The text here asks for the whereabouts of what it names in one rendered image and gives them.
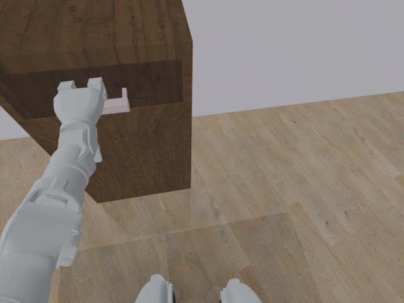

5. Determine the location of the drawer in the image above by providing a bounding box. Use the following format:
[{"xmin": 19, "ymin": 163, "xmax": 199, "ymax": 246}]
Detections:
[{"xmin": 0, "ymin": 59, "xmax": 183, "ymax": 120}]

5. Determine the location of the cabinet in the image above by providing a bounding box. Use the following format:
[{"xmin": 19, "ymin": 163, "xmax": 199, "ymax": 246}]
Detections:
[{"xmin": 0, "ymin": 0, "xmax": 193, "ymax": 203}]

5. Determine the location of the robot right shin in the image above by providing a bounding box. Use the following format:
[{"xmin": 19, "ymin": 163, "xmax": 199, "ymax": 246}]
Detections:
[{"xmin": 227, "ymin": 278, "xmax": 240, "ymax": 286}]

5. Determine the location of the handle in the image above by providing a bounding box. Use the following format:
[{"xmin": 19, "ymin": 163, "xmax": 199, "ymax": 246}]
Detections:
[{"xmin": 102, "ymin": 88, "xmax": 130, "ymax": 115}]

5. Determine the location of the robot left shin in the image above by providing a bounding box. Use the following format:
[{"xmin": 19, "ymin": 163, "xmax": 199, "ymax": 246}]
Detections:
[{"xmin": 150, "ymin": 275, "xmax": 165, "ymax": 281}]

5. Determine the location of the robot shin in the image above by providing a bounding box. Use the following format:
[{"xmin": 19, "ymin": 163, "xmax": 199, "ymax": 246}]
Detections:
[
  {"xmin": 150, "ymin": 275, "xmax": 165, "ymax": 281},
  {"xmin": 227, "ymin": 278, "xmax": 240, "ymax": 286}
]

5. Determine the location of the robot left forearm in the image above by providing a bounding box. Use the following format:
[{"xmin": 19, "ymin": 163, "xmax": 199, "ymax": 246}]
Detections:
[{"xmin": 0, "ymin": 119, "xmax": 97, "ymax": 259}]

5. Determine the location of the left robot hand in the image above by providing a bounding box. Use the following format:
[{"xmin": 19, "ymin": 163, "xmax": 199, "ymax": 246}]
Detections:
[{"xmin": 54, "ymin": 77, "xmax": 108, "ymax": 163}]

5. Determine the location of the left robot upper arm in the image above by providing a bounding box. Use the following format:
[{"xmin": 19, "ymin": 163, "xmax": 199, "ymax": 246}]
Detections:
[{"xmin": 0, "ymin": 202, "xmax": 83, "ymax": 303}]

